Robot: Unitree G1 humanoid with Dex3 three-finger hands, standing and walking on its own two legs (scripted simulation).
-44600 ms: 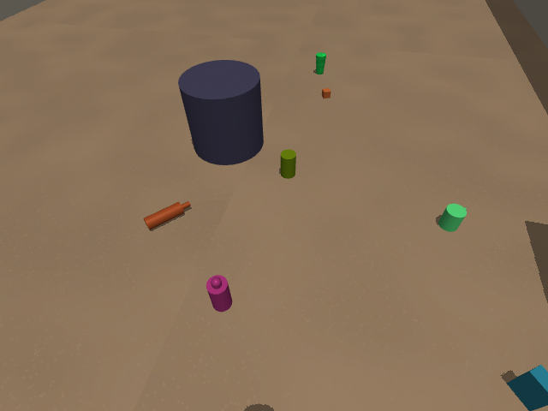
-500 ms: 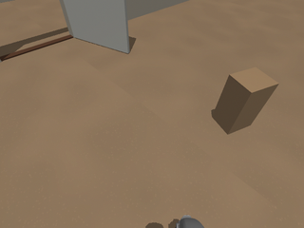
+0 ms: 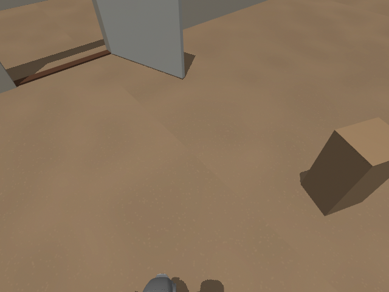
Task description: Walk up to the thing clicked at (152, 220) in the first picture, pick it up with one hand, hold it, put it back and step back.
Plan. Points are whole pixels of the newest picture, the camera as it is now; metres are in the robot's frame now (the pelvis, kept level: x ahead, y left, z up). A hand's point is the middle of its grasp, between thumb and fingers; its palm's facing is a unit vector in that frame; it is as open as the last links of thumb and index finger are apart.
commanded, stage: walk up
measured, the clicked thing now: out of the picture +0.87 -1.88 -0.74
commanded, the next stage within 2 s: none
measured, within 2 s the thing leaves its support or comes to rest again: neither
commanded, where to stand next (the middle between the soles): +0.98 -0.02 m, yaw +0 degrees
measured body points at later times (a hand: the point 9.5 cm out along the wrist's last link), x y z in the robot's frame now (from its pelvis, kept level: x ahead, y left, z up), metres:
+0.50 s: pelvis +0.27 +0.01 +0.00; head +0.28 +0.01 +0.45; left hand +0.37 +0.33 -0.11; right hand +0.28 -0.31 -0.11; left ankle +0.19 +0.14 -0.73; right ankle +0.40 -0.13 -0.72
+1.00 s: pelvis +0.49 +0.02 -0.02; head +0.50 +0.03 +0.43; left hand +0.51 +0.35 -0.14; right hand +0.59 -0.31 -0.11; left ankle +0.59 +0.13 -0.74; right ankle +0.41 -0.12 -0.73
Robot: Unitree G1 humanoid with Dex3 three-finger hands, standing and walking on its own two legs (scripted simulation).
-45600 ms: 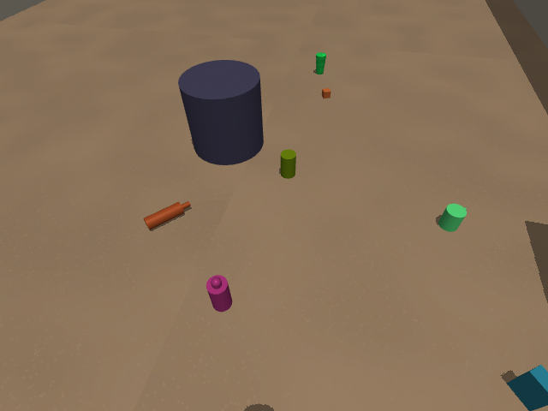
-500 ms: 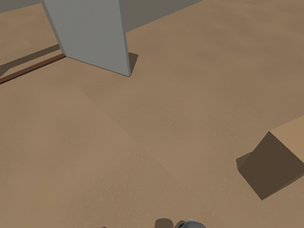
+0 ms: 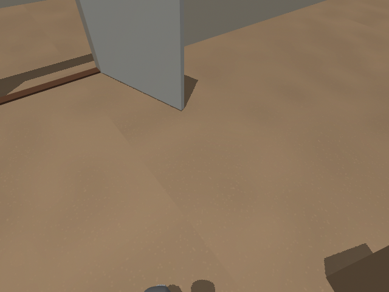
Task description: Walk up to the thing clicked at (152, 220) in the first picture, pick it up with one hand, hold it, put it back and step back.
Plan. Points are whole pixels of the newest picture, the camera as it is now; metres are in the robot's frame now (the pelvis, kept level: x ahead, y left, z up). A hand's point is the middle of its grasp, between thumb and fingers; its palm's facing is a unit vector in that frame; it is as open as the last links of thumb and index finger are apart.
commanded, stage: walk up
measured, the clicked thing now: out of the picture +0.34 -1.90 -0.72
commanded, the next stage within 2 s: none
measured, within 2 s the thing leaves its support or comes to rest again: neither
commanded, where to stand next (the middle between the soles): +0.49 -0.04 m, yaw -1 degrees
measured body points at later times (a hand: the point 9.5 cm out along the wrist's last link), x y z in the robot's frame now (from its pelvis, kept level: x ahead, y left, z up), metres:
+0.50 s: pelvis +0.19 -0.04 -0.01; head +0.20 -0.08 +0.44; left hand +0.29 +0.28 -0.09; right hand +0.22 -0.38 -0.13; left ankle +0.12 +0.11 -0.68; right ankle +0.25 -0.16 -0.72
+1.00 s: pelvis +0.37 +0.03 -0.01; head +0.40 +0.02 +0.44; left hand +0.54 +0.33 -0.12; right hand +0.34 -0.32 -0.10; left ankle +0.48 +0.11 -0.72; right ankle +0.28 -0.12 -0.66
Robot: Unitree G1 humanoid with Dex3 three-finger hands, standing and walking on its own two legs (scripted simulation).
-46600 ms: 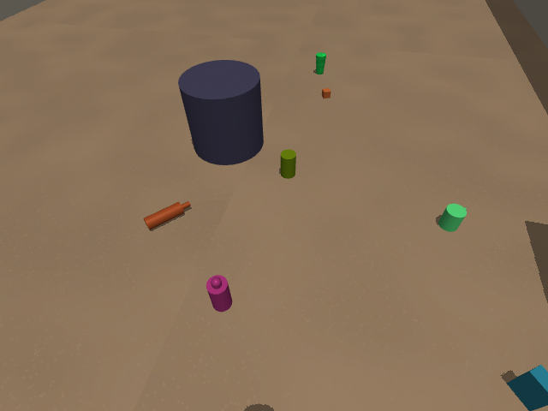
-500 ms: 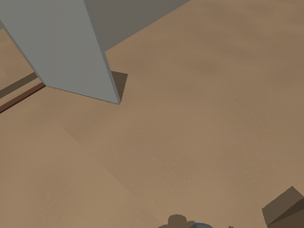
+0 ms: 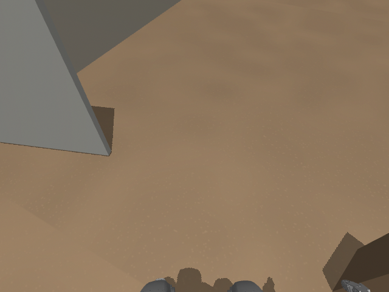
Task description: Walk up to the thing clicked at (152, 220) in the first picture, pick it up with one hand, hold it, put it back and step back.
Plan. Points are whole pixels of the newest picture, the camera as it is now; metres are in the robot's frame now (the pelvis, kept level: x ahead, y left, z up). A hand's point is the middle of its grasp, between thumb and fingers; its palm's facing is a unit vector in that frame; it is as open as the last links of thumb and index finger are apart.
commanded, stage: walk up
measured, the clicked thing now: out of the picture +0.73 -1.79 -0.71
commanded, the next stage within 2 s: stand in 1.50 s
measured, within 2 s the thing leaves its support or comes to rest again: neither
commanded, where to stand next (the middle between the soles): +0.13 -0.01 m, yaw -11 degrees
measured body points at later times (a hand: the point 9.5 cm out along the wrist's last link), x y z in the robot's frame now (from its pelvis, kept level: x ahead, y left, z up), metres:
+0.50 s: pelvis +0.04 +0.02 +0.00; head +0.07 +0.01 +0.45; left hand +0.20 +0.30 -0.11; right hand +0.05 -0.31 -0.11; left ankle +0.08 +0.14 -0.70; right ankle +0.06 -0.10 -0.71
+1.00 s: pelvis +0.05 +0.00 +0.03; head +0.05 -0.01 +0.48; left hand +0.18 +0.29 -0.10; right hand +0.03 -0.32 -0.11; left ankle +0.08 +0.14 -0.71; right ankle +0.04 -0.11 -0.71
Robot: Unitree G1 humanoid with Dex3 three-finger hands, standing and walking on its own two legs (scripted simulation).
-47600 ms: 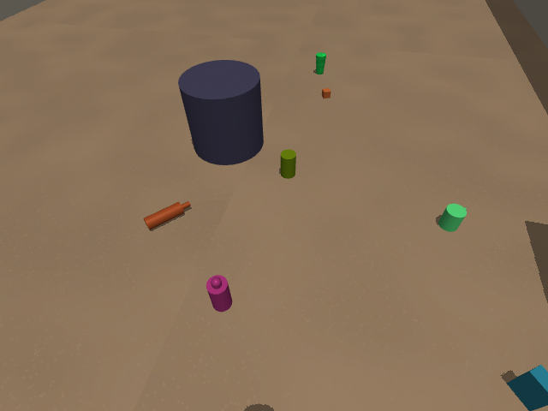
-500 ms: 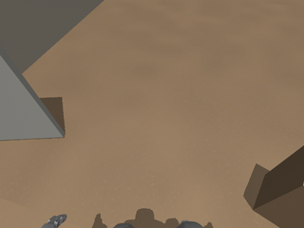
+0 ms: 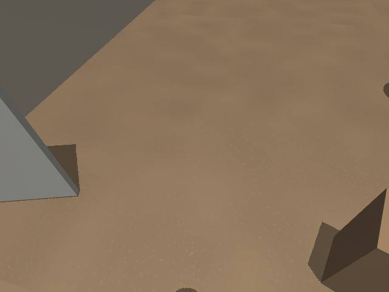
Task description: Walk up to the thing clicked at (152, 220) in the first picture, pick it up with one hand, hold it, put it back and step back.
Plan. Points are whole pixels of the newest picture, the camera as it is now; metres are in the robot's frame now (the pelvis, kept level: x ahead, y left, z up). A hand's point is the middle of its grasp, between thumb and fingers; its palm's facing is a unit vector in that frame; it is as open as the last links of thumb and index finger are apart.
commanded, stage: walk up
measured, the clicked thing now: out of the picture +1.07 -1.59 -0.74
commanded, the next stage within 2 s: stand in 0.50 s
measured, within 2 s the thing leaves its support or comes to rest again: neither
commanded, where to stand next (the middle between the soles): +0.09 +0.01 m, yaw +3 degrees
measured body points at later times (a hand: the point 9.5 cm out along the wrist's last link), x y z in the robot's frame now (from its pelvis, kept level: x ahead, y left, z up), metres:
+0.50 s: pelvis +0.02 +0.01 +0.01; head +0.02 +0.00 +0.46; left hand +0.12 +0.30 -0.11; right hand +0.10 -0.30 -0.12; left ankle +0.00 +0.14 -0.73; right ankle +0.02 -0.12 -0.73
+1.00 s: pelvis +0.00 +0.01 +0.01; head +0.01 +0.00 +0.46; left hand +0.08 +0.31 -0.11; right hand +0.08 -0.29 -0.12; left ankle +0.00 +0.14 -0.73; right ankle +0.02 -0.12 -0.73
